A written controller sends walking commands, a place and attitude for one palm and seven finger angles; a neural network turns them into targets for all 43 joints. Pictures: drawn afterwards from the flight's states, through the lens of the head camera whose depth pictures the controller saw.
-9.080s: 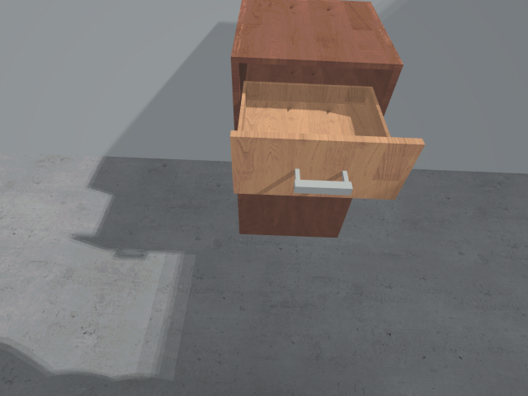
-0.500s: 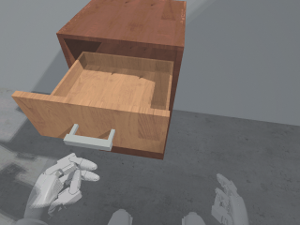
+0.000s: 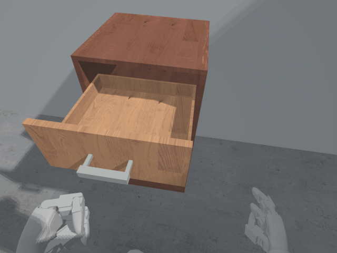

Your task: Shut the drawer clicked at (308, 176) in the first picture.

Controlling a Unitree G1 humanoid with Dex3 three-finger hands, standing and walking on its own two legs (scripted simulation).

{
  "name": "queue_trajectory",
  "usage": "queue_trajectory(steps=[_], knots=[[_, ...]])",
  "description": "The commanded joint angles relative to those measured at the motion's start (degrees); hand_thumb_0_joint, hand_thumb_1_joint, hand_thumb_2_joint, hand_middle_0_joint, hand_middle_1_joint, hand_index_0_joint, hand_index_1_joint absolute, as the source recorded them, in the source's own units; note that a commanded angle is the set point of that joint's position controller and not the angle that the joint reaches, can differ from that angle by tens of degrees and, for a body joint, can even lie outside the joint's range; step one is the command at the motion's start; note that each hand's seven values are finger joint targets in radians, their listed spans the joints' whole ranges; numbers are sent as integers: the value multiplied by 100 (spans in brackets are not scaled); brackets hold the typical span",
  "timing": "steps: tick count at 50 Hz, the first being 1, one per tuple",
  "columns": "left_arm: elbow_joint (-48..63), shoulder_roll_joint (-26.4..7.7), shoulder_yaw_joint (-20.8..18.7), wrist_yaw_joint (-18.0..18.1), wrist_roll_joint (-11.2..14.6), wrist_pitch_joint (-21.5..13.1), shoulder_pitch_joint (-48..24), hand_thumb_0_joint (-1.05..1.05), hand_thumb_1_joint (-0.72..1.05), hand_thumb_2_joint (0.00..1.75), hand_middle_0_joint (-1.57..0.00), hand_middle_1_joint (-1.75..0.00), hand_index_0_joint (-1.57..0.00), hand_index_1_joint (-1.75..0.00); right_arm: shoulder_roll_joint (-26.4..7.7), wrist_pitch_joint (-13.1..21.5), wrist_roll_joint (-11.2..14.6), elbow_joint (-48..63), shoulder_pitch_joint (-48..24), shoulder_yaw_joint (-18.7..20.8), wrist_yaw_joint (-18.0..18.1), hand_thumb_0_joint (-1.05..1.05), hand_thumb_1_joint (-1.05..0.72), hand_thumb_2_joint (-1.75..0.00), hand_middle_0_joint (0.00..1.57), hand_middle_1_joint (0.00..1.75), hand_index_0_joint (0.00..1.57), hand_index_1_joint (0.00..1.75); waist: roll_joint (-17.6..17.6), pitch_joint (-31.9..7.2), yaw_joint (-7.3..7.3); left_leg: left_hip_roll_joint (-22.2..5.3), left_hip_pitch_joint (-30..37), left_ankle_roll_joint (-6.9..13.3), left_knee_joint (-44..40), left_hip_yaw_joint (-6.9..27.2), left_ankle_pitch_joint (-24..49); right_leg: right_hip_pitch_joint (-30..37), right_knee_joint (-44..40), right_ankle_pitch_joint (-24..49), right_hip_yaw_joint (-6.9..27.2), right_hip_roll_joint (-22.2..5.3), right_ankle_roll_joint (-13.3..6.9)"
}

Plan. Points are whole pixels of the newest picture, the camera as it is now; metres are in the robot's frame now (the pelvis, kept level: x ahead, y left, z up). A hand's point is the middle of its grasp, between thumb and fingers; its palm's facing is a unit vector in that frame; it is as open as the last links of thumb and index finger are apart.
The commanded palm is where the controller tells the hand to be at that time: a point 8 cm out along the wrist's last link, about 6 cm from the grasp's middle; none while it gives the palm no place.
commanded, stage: raise the hand and make a fist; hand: left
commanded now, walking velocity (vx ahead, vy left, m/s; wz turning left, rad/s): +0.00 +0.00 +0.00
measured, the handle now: (106, 167) +0.31 +0.19 +0.03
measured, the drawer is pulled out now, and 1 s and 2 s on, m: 0.30 0.30 0.30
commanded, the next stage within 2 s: bring the fist close to the handle in 0.66 s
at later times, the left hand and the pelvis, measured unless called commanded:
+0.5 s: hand (80, 227) +0.14 +0.17 +0.12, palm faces -0.01 -1.00 -0.10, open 3.2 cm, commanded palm +0.09 +0.22 +0.14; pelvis +0.02 -0.01 +0.01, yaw +0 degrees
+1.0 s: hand (85, 226) +0.15 +0.17 +0.10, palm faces -0.01 -1.00 -0.08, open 3.2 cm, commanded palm +0.12 +0.22 +0.11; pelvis +0.01 -0.02 +0.01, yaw +0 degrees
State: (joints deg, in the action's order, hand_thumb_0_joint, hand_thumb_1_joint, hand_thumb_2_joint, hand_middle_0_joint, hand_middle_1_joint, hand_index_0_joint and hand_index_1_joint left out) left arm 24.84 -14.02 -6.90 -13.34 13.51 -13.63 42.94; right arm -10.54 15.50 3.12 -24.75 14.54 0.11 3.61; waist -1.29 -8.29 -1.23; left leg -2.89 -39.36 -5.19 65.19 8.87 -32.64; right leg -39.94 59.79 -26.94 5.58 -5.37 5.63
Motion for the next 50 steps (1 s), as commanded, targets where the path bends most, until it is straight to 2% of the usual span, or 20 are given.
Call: queue_trajectory(steps=[1,4,10,13,19,21,23,26,28,30,32,33,36,38,39,41,43,46,47,50], knots=[[1357,-498,-435,-2,98,-303,202,0,90,90,-140,-160,-140,-160,-644,400,21,1002,-642,288,37,0,-90,-90,20,30,20,30,-188,-67,-24,413,174,534,-1515,-876,994,522,-998,216,-1112,645,-525],[1494,-456,-358,-36,103,-222,230,0,90,90,-140,-160,-140,-160,-629,418,35,1042,-597,269,42,0,-90,-90,20,30,20,30,-149,-109,-1,409,276,542,-1535,-889,1072,554,-1036,334,-1117,645,-506],[1792,-501,-475,-96,175,-126,472,0,90,90,-140,-160,-140,-160,-575,481,60,1079,-646,246,47,0,-90,-90,20,30,20,30,-160,-220,-107,404,455,537,-1600,-897,1447,815,-1019,763,-1163,644,-518],[1769,-579,-642,-108,228,-70,544,0,90,90,-140,-160,-140,-160,-540,519,86,1042,-686,237,67,0,-90,-90,20,30,20,30,-168,-164,-145,408,477,531,-1614,-921,1508,910,-1077,854,-1148,647,-525],[1478,-492,-557,-206,263,-32,401,0,90,90,-140,-160,-140,-160,-591,571,99,996,-666,229,138,0,-90,-90,20,30,20,30,69,124,-78,405,401,533,-1639,-921,1245,796,-1217,550,-1100,671,-500],[1676,-619,-629,-209,257,-97,359,0,90,90,-140,-160,-140,-160,-583,621,90,1011,-671,242,135,0,-90,-90,20,30,20,30,-155,-51,-133,421,480,539,-1626,-940,1351,910,-1169,653,-1079,661,-522],[1589,-627,-698,-203,276,-105,415,0,90,90,-140,-160,-140,-160,-569,620,92,985,-659,231,134,0,-90,-90,20,30,20,30,7,-75,-115,415,453,542,-1599,-944,1363,901,-1187,663,-1085,663,-512],[1609,-684,-795,-181,286,-148,415,0,90,90,-140,-160,-140,-160,-569,634,109,981,-701,242,142,0,-90,-90,20,30,20,30,-185,-33,-180,415,433,531,-1612,-962,1332,926,-1173,573,-1070,664,-543],[1552,-633,-733,-174,304,-147,288,0,90,90,-140,-160,-140,-160,-577,641,111,947,-684,225,145,0,-90,-90,20,30,20,30,-142,51,-110,409,423,528,-1606,-958,1234,836,-1205,478,-1077,659,-521],[1418,-624,-773,-192,316,-123,323,0,90,90,-140,-160,-140,-160,-580,644,114,924,-675,237,163,0,-90,-90,20,30,20,30,1,49,-121,406,394,529,-1587,-963,1251,857,-1232,482,-1044,663,-516],[1452,-621,-748,-208,318,-98,271,0,90,90,-140,-160,-140,-160,-583,670,120,932,-700,221,168,0,-90,-90,20,30,20,30,-156,9,-127,419,432,529,-1613,-971,1225,889,-1231,456,-1043,645,-524],[1382,-624,-766,-211,318,-78,288,0,90,90,-140,-160,-140,-160,-583,667,125,930,-694,227,176,0,-90,-90,20,30,20,30,17,63,-118,404,403,530,-1621,-964,1197,850,-1239,426,-1061,663,-511],[1369,-751,-893,-209,334,-49,177,0,90,90,-140,-160,-140,-160,-586,687,123,900,-717,229,203,0,-90,-90,20,30,20,30,-29,47,-147,408,369,535,-1597,-970,1155,886,-1303,312,-986,663,-520],[1372,-661,-820,-235,359,-49,155,0,90,90,-140,-160,-140,-160,-594,700,128,903,-715,209,207,0,-90,-90,20,30,20,30,-16,97,-122,409,376,532,-1617,-961,1116,841,-1293,261,-1005,658,-516],[1189,-664,-874,-236,361,-49,188,0,90,90,-140,-160,-140,-160,-601,691,125,866,-695,230,216,0,-90,-90,20,30,20,30,129,86,-115,408,338,529,-1594,-957,1115,820,-1289,249,-1011,665,-511],[1111,-564,-729,-266,347,-74,69,0,90,90,-140,-160,-140,-160,-625,700,99,841,-693,227,210,0,-90,-90,20,30,20,30,-43,120,-97,432,303,529,-1555,-967,1115,790,-1271,272,-975,653,-515],[843,-583,-750,-282,342,-107,-103,0,90,90,-140,-160,-140,-160,-647,673,88,787,-645,227,226,0,-90,-90,20,30,20,30,273,223,-8,417,196,525,-1513,-938,974,644,-1290,81,-982,665,-487],[880,-716,-851,-293,311,-256,-322,0,90,90,-140,-160,-140,-160,-678,668,66,746,-644,253,223,0,-90,-90,20,30,20,30,-80,80,-41,438,194,523,-1452,-970,947,636,-1220,11,-930,637,-519],[913,-576,-701,-310,287,-298,-250,0,90,90,-140,-160,-140,-160,-666,671,57,778,-632,248,199,0,-90,-90,20,30,20,30,-98,-6,-15,439,243,530,-1448,-956,1020,602,-1130,132,-995,632,-518],[767,-613,-696,-293,279,-380,-541,0,90,90,-140,-160,-140,-160,-695,620,35,736,-614,259,191,0,-90,-90,20,30,20,30,73,26,61,435,67,528,-1337,-945,888,454,-1109,-24,-956,636,-495]])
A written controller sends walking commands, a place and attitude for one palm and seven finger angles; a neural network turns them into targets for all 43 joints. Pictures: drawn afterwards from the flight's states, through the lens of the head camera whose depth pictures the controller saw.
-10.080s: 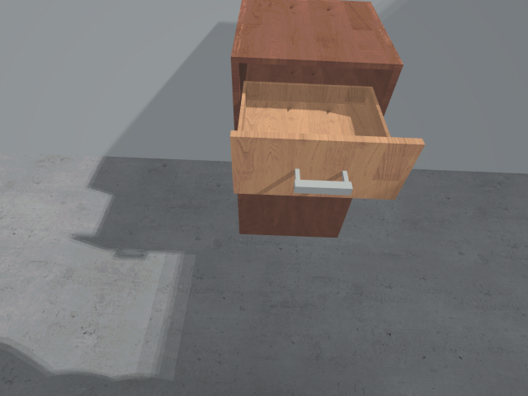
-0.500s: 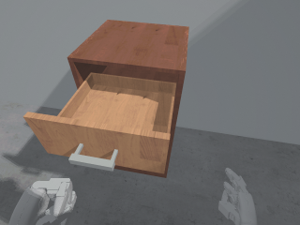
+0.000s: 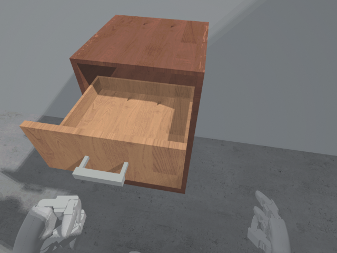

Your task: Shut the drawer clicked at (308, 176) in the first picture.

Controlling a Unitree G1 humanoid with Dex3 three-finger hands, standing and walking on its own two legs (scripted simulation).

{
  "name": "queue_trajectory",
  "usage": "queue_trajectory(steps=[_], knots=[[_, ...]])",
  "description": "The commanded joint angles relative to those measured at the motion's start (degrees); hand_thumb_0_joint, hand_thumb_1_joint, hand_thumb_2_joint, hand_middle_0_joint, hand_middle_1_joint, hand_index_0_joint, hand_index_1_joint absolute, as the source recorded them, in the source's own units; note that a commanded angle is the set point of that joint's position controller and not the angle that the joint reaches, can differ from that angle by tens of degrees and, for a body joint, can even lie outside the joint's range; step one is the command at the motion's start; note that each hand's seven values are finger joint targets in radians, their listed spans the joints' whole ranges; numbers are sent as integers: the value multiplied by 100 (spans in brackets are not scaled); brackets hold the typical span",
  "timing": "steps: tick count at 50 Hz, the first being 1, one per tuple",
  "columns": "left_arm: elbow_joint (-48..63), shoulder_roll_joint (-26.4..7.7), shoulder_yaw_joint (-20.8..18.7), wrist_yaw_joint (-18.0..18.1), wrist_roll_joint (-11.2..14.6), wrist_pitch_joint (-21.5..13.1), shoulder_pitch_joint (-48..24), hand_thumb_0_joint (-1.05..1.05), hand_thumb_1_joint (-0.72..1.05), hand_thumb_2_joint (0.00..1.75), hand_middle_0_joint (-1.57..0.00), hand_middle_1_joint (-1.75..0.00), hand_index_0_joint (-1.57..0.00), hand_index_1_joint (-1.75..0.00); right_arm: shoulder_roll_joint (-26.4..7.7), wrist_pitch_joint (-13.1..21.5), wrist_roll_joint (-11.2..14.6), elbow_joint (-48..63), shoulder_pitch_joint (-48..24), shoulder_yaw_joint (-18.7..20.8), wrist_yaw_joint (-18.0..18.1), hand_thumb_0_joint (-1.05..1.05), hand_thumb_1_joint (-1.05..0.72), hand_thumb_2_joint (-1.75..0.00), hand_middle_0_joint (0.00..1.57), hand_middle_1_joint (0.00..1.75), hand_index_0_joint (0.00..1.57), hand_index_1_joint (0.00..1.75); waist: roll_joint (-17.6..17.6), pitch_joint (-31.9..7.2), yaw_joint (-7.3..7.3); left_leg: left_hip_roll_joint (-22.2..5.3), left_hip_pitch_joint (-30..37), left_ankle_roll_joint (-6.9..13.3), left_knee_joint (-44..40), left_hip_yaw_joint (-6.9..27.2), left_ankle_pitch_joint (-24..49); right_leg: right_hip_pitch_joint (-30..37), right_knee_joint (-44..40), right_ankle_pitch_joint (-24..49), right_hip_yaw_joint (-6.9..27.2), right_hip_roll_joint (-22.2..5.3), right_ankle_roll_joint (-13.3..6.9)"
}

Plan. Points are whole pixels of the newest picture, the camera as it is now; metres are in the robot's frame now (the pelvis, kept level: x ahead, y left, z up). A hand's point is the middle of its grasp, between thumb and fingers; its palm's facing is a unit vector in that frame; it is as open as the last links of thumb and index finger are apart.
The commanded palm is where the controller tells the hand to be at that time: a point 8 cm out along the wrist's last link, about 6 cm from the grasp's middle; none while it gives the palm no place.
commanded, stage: bring the fist close to the handle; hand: left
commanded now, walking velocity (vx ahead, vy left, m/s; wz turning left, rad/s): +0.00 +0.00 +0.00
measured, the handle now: (102, 169) +0.31 +0.20 +0.03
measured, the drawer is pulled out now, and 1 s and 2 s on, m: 0.30 0.30 0.26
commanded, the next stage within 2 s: push the drawer shut in 1.16 s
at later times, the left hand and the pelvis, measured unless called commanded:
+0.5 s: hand (94, 217) +0.18 +0.18 +0.05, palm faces -0.08 -1.00 -0.05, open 3.2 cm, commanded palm +0.16 +0.23 +0.05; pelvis -0.01 +0.01 -0.03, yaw +0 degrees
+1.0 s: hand (103, 209) +0.21 +0.17 +0.02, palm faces -0.10 -0.99 -0.05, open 3.2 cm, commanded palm +0.19 +0.22 +0.03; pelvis -0.01 +0.02 -0.05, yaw -1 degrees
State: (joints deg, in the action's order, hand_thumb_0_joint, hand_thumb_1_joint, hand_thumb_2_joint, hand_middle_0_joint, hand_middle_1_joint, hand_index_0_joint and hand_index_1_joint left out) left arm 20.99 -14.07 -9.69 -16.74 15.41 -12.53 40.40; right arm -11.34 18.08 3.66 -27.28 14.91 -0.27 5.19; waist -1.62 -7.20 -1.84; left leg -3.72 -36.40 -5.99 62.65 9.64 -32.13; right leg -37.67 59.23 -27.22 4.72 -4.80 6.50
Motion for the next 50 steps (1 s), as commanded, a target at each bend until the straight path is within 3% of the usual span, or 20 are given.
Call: queue_trajectory(steps=[1,7,11,16,18,23,26,28,31,34,37,39,41,42,50], knots=[[1110,-692,-515,68,88,-523,-407,0,90,90,-140,-160,-140,-160,-623,350,-25,948,-650,316,48,0,-90,-90,20,30,20,30,82,-141,119,516,-248,610,-1040,-1028,831,243,-1047,-29,-840,582,-590],[859,-483,-365,78,44,-523,-354,0,90,90,-140,-160,-140,-160,-638,233,-47,962,-669,334,-18,0,-90,-90,20,30,20,30,-132,-365,102,544,-338,604,-976,-1021,933,137,-815,155,-916,543,-612],[738,-558,-386,128,-3,-535,-557,0,90,90,-140,-160,-140,-160,-672,157,-76,957,-680,360,-29,0,-90,-90,20,30,20,30,48,-383,152,536,-537,608,-879,-992,836,-28,-722,69,-918,559,-604],[757,-494,-257,189,-66,-641,-766,0,90,90,-140,-160,-140,-160,-701,81,-105,980,-661,382,-88,0,-90,-90,20,30,20,30,-128,-574,194,538,-637,605,-723,-978,887,-227,-474,175,-948,534,-610],[738,-348,-105,210,-83,-677,-790,0,90,90,-140,-160,-140,-160,-693,46,-126,986,-623,385,-126,0,-90,-90,20,30,20,30,-76,-715,245,540,-650,605,-627,-975,981,-303,-390,306,-965,515,-600],[571,-344,-13,316,-194,-732,-1109,0,90,90,-140,-160,-140,-160,-735,-63,-159,1004,-619,385,-156,0,-90,-90,20,30,20,30,14,-734,320,537,-946,603,-471,-950,762,-585,-235,119,-951,497,-598],[550,-443,-128,371,-224,-758,-1137,0,90,90,-140,-160,-140,-160,-744,-123,-161,1014,-645,405,-159,0,-90,-90,20,30,20,30,-24,-897,272,529,-1018,601,-392,-940,774,-649,-111,126,-950,502,-624],[539,-320,41,379,-242,-760,-1302,0,90,90,-140,-160,-140,-160,-748,-165,-171,1045,-599,380,-180,0,-90,-90,20,30,20,30,-70,-1000,332,537,-1050,598,-328,-948,774,-746,-53,156,-946,491,-614],[390,-433,-100,409,-256,-769,-1407,0,90,90,-140,-160,-140,-160,-772,-217,-178,1010,-599,391,-176,0,-90,-90,20,30,20,30,3,-1083,320,531,-1154,600,-220,-936,851,-817,51,225,-944,509,-634],[380,-281,103,399,-273,-769,-1474,0,90,90,-140,-160,-140,-160,-778,-249,-185,1052,-590,387,-215,0,-90,-90,20,30,20,30,-152,-1212,340,530,-1150,582,-148,-932,932,-940,168,325,-945,482,-639],[268,-281,178,453,-340,-767,-1697,0,90,90,-140,-160,-140,-160,-806,-292,-204,1050,-560,374,-225,0,-90,-90,20,30,20,30,-94,-1193,391,529,-1304,583,-94,-897,801,-1094,238,219,-948,476,-647],[399,-272,226,480,-356,-795,-1685,0,90,90,-140,-160,-140,-160,-808,-308,-208,1118,-560,388,-240,0,-90,-90,20,30,20,30,-147,-1345,354,523,-1263,586,-63,-906,876,-1078,277,278,-929,466,-657],[560,-477,56,565,-385,-769,-1545,0,90,90,-140,-160,-140,-160,-813,-359,-206,1141,-560,399,-238,0,-90,-90,20,30,20,30,-203,-1522,290,512,-1174,596,-69,-902,1037,-962,298,398,-924,479,-674],[667,-343,191,587,-389,-752,-1518,0,90,90,-140,-160,-140,-160,-797,-384,-212,1195,-527,378,-257,0,-90,-90,20,30,20,30,-276,-1582,322,519,-1118,595,-91,-903,1074,-958,301,440,-942,465,-669],[506,-281,237,741,-456,-613,-1329,0,90,90,-140,-160,-140,-160,-774,-568,-192,1274,-514,380,-280,0,-90,-90,20,30,20,30,6,-1283,390,522,-1308,587,-113,-910,860,-1025,212,326,-987,498,-639]])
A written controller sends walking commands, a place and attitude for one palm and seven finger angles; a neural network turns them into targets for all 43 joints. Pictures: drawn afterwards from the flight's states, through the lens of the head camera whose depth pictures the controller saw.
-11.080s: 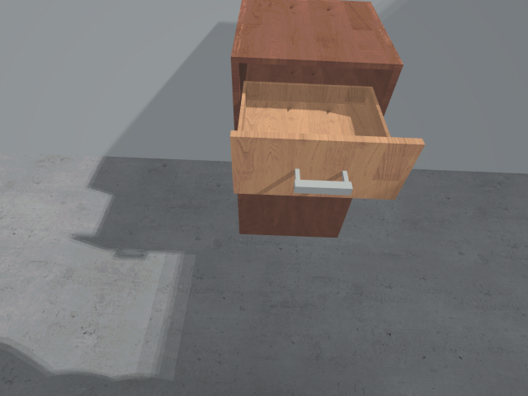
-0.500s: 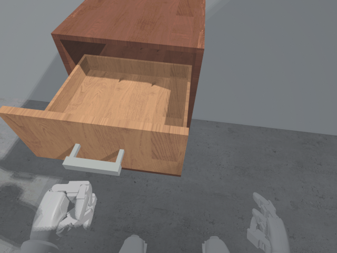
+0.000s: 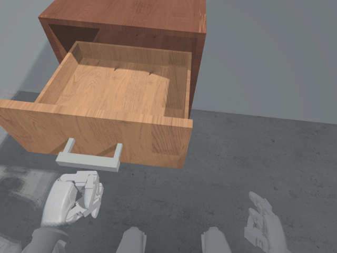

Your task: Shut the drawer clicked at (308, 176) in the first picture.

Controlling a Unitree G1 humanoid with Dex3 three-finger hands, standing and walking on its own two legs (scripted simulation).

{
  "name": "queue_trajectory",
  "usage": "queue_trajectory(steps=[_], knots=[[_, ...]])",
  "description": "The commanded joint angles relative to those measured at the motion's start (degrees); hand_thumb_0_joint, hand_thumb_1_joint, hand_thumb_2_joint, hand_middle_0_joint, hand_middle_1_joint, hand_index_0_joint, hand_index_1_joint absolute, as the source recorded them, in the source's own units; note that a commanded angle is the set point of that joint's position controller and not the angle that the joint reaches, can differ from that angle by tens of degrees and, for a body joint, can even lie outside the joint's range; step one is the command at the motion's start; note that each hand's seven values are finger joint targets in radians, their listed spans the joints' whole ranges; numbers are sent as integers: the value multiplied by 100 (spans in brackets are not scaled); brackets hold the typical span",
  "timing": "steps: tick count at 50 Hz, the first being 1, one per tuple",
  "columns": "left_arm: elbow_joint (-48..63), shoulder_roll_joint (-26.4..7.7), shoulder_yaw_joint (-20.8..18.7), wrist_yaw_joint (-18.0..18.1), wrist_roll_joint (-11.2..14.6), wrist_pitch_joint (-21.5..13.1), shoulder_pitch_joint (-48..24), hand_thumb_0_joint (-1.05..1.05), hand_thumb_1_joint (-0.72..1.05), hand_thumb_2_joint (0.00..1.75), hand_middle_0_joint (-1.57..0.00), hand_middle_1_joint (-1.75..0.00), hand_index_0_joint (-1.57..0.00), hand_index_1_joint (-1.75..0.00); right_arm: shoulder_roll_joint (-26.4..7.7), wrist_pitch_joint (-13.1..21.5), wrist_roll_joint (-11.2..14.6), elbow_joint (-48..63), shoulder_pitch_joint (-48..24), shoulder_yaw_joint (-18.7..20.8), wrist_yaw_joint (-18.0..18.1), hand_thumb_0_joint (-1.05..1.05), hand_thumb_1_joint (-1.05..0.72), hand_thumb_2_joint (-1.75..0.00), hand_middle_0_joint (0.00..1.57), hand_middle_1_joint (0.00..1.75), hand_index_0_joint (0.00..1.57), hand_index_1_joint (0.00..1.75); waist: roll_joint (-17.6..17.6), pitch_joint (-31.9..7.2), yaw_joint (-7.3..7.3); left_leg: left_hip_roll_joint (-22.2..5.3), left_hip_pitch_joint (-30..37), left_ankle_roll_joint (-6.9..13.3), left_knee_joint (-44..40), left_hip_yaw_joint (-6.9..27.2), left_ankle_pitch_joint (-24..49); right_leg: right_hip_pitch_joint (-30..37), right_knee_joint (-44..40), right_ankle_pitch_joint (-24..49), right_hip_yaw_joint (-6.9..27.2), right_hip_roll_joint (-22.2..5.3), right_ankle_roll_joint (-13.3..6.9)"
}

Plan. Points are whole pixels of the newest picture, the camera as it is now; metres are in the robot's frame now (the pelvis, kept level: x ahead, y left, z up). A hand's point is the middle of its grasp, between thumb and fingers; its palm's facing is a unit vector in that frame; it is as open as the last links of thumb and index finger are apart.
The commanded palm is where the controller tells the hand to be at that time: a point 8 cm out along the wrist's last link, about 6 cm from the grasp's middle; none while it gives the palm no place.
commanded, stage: bring the fist close to the handle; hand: left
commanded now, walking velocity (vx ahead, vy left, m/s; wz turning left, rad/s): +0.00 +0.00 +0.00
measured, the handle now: (91, 153) +0.31 +0.18 +0.08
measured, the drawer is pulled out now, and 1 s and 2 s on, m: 0.30 0.26 0.13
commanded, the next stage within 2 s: push the drawer shut in 0.16 s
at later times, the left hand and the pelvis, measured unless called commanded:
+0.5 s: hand (95, 192) +0.23 +0.16 +0.07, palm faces -0.10 -0.99 -0.05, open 3.2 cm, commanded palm +0.23 +0.21 +0.08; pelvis +0.00 +0.00 +0.00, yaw +0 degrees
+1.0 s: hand (101, 174) +0.27 +0.16 +0.06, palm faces -0.11 -0.99 -0.06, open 3.1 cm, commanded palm +0.29 +0.20 +0.08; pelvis -0.02 +0.01 +0.00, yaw +1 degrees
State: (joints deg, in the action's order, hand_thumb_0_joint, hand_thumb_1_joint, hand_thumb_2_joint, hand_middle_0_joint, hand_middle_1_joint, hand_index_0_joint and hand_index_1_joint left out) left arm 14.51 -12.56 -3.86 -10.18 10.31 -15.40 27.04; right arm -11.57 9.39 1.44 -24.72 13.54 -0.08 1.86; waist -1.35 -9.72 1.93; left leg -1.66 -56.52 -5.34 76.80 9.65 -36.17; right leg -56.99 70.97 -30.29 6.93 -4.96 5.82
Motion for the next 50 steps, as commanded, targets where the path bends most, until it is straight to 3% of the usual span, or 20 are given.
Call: queue_trajectory(steps=[1,7,11,13,19,21,24,26,28,31,33,36,39,41,44,46,47,50], knots=[[1115,-487,-400,95,56,-335,-62,0,90,90,-140,-160,-140,-160,-754,288,20,992,-392,357,71,0,-90,-90,20,30,20,30,1,-969,5,315,663,530,-1519,-901,1254,924,-974,618,-1194,521,-583],[1333,-422,-295,0,120,-483,39,0,90,90,-140,-160,-140,-160,-758,305,18,1055,-342,351,72,0,-90,-90,20,30,20,30,-126,-1182,13,324,786,536,-1464,-923,1354,936,-933,721,-1174,506,-587],[1166,-603,-506,-5,133,-480,-32,0,90,90,-140,-160,-140,-160,-767,260,24,1019,-380,360,93,0,-90,-90,20,30,20,30,-40,-950,12,332,613,540,-1454,-927,1172,901,-983,553,-1162,522,-587],[1222,-494,-422,-44,140,-491,11,0,90,90,-140,-160,-140,-160,-765,255,35,1053,-365,353,88,0,-90,-90,20,30,20,30,-134,-1030,5,328,694,528,-1485,-927,1198,888,-948,577,-1175,514,-591],[1035,-580,-418,-79,147,-460,-773,0,90,90,-140,-160,-140,-160,-848,295,25,940,-289,316,129,0,-90,-90,20,30,20,30,-117,-1029,134,328,643,535,-1429,-910,1034,724,-948,463,-1154,505,-577],[1046,-589,-384,-91,139,-414,-897,0,90,90,-140,-160,-140,-160,-856,319,20,930,-292,304,132,0,-90,-90,20,30,20,30,-327,-1077,102,332,741,539,-1466,-893,1155,761,-929,569,-1142,495,-603],[933,-547,-392,-96,148,-291,-887,0,90,90,-140,-160,-140,-160,-860,307,20,937,-261,303,112,0,-90,-90,20,30,20,30,-239,-1291,68,322,862,529,-1502,-902,1358,874,-940,744,-1160,485,-594],[844,-616,-496,-72,157,-234,-982,0,90,90,-140,-160,-140,-160,-865,294,24,908,-269,307,117,0,-90,-90,20,30,20,30,-193,-1212,70,308,833,527,-1512,-891,1399,895,-950,776,-1170,498,-598],[898,-515,-340,-34,152,-248,-1264,0,90,90,-140,-160,-140,-160,-866,312,17,900,-265,283,104,0,-90,-90,20,30,20,30,-230,-1180,127,319,842,521,-1530,-882,1313,838,-960,739,-1172,482,-588],[796,-620,-419,27,121,-320,-1565,0,90,90,-140,-160,-140,-160,-902,343,-1,818,-239,278,131,0,-90,-90,20,30,20,30,-201,-1141,152,315,795,523,-1518,-859,1222,769,-947,671,-1155,479,-600],[724,-402,-118,44,73,-343,-1856,0,90,90,-140,-160,-140,-160,-908,362,0,809,-215,257,118,0,-90,-90,20,30,20,30,-192,-1083,259,321,816,528,-1547,-850,1023,639,-986,557,-1163,463,-579],[557,-600,-234,98,11,-381,-2398,0,90,90,-140,-160,-140,-160,-954,384,-10,680,-200,257,156,0,-90,-90,20,30,20,30,-214,-1101,274,324,752,539,-1548,-831,850,602,-971,453,-1128,450,-592],[379,-517,-145,74,8,-356,-2625,0,90,90,-140,-160,-140,-160,-962,381,-1,627,-211,251,157,0,-90,-90,20,30,20,30,-156,-1212,269,340,804,542,-1610,-838,793,672,-1031,429,-1118,423,-589],[242,-693,-283,82,-8,-304,-2861,0,90,90,-140,-160,-140,-160,-984,353,15,586,-212,246,185,0,-90,-90,20,30,20,30,-192,-1224,257,342,794,552,-1645,-835,699,686,-1043,375,-1108,437,-597],[74,-444,-47,74,-4,-238,-3217,0,90,90,-140,-160,-140,-160,-961,344,32,545,-257,237,185,0,-90,-90,20,30,20,30,-276,-1228,285,343,903,539,-1730,-829,592,638,-1091,356,-1097,408,-592],[-117,-688,-295,130,-15,-203,-3357,0,90,90,-140,-160,-140,-160,-997,317,31,492,-230,234,201,0,-90,-90,20,30,20,30,-127,-1259,245,340,857,543,-1749,-820,593,713,-1111,335,-1092,427,-603],[-124,-496,-102,124,-15,-199,-3612,0,90,90,-140,-160,-140,-160,-974,310,25,489,-253,216,190,0,-90,-90,20,30,20,30,-201,-1327,296,354,914,545,-1769,-821,548,703,-1126,328,-1091,411,-596],[-412,-588,-222,173,-9,-173,-3857,0,90,90,-140,-160,-140,-160,-988,281,37,446,-264,219,194,0,-90,-90,20,30,20,30,-170,-1222,270,348,878,529,-1852,-829,410,700,-1189,246,-1080,408,-599]])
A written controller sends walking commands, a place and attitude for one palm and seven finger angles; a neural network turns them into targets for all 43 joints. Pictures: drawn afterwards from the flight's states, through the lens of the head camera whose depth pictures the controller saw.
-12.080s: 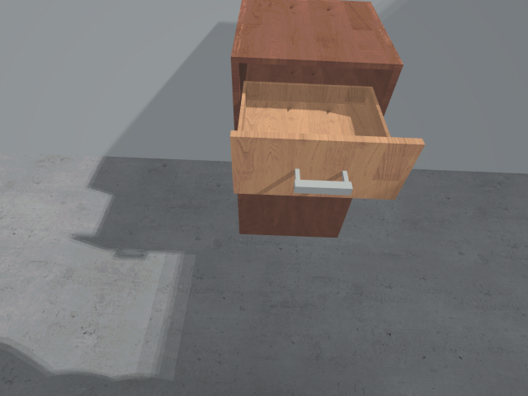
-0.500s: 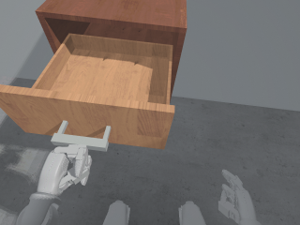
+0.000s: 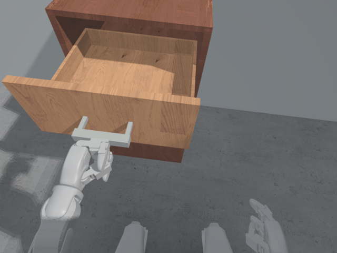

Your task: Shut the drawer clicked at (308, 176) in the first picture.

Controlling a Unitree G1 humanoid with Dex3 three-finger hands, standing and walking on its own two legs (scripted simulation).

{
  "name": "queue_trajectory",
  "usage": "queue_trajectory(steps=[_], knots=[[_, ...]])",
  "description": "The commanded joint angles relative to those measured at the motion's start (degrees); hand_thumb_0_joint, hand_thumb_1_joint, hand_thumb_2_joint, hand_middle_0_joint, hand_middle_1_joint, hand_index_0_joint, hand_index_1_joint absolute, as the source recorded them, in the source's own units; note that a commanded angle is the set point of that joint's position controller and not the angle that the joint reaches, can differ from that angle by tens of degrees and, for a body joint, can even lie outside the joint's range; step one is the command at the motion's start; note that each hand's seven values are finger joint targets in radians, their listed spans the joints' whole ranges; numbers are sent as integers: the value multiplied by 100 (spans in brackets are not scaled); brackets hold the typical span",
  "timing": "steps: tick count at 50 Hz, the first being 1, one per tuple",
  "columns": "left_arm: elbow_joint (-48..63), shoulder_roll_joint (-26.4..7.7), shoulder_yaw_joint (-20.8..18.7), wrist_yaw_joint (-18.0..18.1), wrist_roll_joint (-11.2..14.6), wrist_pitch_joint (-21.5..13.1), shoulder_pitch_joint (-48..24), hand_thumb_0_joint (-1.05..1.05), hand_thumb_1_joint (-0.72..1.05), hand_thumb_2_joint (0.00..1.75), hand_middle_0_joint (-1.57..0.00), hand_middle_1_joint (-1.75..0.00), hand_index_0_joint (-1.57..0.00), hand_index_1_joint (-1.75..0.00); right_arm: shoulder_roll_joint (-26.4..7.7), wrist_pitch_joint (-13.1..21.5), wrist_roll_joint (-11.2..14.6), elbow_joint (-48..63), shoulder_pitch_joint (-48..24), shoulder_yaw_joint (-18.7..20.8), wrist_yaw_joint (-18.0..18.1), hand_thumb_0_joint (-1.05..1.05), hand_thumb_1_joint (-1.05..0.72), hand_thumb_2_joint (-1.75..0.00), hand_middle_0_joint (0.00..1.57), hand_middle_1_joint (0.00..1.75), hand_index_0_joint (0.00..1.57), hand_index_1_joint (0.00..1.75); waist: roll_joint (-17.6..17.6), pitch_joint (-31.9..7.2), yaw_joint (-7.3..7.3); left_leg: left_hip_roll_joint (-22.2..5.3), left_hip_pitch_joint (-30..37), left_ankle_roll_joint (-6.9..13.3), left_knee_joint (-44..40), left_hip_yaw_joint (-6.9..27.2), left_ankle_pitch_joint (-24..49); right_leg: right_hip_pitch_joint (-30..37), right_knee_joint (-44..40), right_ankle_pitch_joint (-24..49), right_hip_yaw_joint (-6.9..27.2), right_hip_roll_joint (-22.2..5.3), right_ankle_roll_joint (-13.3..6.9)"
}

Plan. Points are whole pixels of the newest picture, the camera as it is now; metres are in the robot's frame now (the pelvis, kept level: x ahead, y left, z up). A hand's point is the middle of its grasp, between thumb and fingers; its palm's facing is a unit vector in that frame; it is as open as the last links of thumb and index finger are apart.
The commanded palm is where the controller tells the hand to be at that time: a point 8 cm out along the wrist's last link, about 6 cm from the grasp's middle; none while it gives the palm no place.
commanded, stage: push the drawer shut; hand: left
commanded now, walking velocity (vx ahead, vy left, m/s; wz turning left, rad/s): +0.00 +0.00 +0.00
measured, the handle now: (104, 130) +0.37 +0.17 +0.07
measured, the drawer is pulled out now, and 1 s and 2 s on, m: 0.26 0.13 0.01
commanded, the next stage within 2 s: none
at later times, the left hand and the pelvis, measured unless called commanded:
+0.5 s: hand (118, 135) +0.37 +0.14 +0.06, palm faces -0.11 -0.99 -0.05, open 3.2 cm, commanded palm +0.37 +0.18 +0.07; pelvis +0.00 +0.00 +0.01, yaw -1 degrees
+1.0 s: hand (123, 114) +0.43 +0.13 +0.07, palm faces -0.10 -0.99 -0.04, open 3.3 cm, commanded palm +0.42 +0.18 +0.07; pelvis +0.01 -0.01 +0.01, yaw -1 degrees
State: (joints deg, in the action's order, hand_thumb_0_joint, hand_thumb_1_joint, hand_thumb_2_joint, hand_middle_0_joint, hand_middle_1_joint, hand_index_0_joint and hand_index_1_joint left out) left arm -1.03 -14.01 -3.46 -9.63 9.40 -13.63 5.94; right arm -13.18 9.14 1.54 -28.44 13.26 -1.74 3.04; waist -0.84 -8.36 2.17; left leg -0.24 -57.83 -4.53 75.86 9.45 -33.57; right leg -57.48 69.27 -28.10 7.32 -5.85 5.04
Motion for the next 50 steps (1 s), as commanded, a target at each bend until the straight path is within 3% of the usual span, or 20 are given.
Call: queue_trajectory(steps=[1,3,11,24,26,29,31,37,40,41,47,50], knots=[[1016,-534,-347,145,68,-359,-1861,0,90,90,-140,-160,-140,-160,-844,290,18,770,-201,378,77,0,-90,-90,20,30,20,30,-166,-1370,261,204,975,455,-1756,-798,124,759,-1018,8,-1110,512,-522],[903,-359,-188,145,38,-376,-2143,0,90,90,-140,-160,-140,-160,-832,262,17,777,-216,382,62,0,-90,-90,20,30,20,30,-230,-1417,276,197,1059,441,-1796,-798,151,751,-1020,56,-1108,497,-531],[207,-551,-402,230,-11,-448,-2925,0,90,90,-140,-160,-140,-160,-886,157,5,638,-119,395,58,0,-90,-90,20,30,20,30,-116,-1434,299,179,1046,436,-1843,-827,169,802,-1097,79,-1067,508,-541],[-548,-395,-363,251,-79,-605,-4005,0,90,90,-140,-160,-140,-160,-902,-46,-34,449,91,467,-13,0,-90,-90,20,30,20,30,-230,-1862,359,130,1402,386,-1819,-855,880,859,-1072,604,-1061,492,-565],[-696,-616,-585,257,-91,-635,-4023,0,90,90,-140,-160,-140,-160,-926,-77,-50,412,143,481,-9,0,-90,-90,20,30,20,30,-190,-1930,315,122,1378,394,-1773,-878,1054,929,-1061,694,-1044,501,-571],[-849,-476,-512,216,-74,-680,-4270,0,90,90,-140,-160,-140,-160,-898,-135,-55,370,184,488,-39,0,-90,-90,20,30,20,30,-189,-2011,361,112,1464,384,-1761,-906,1211,963,-1091,820,-1046,504,-567],[-1129,-717,-722,200,-87,-696,-4333,0,90,90,-140,-160,-140,-160,-929,-180,-55,342,217,484,-30,0,-90,-90,20,30,20,30,-83,-1894,361,111,1347,397,-1761,-912,1165,962,-1100,782,-1044,520,-566],[-1441,-809,-876,102,-70,-836,-4814,0,90,90,-140,-160,-140,-160,-918,-282,-78,261,320,500,-53,0,-90,-90,20,30,20,30,-209,-2130,367,92,1480,365,-1728,-938,1429,1010,-1069,986,-1030,524,-576],[-1679,-779,-862,57,-55,-874,-5213,0,90,90,-140,-160,-140,-160,-913,-330,-83,210,347,505,-61,0,-90,-90,20,30,20,30,-225,-2066,439,97,1388,370,-1704,-973,1334,963,-1091,955,-1018,521,-562],[-1773,-945,-988,46,-66,-894,-5245,0,90,90,-140,-160,-140,-160,-929,-339,-81,189,388,511,-50,0,-90,-90,20,30,20,30,-197,-2074,431,84,1410,378,-1684,-951,1387,945,-1062,975,-1021,539,-572],[-2079,-840,-925,-63,-75,-973,-5699,0,90,90,-140,-160,-140,-160,-917,-419,-105,115,493,522,-91,0,-90,-90,20,30,20,30,-390,-2265,476,83,1545,349,-1653,-968,1582,894,-1028,1116,-1029,543,-577],[-2385,-1039,-1086,-58,-108,-1008,-5929,0,90,90,-140,-160,-140,-160,-945,-466,-121,52,560,531,-90,0,-90,-90,20,30,20,30,-177,-2221,520,71,1387,370,-1616,-986,1549,936,-1055,1131,-1004,543,-564]])
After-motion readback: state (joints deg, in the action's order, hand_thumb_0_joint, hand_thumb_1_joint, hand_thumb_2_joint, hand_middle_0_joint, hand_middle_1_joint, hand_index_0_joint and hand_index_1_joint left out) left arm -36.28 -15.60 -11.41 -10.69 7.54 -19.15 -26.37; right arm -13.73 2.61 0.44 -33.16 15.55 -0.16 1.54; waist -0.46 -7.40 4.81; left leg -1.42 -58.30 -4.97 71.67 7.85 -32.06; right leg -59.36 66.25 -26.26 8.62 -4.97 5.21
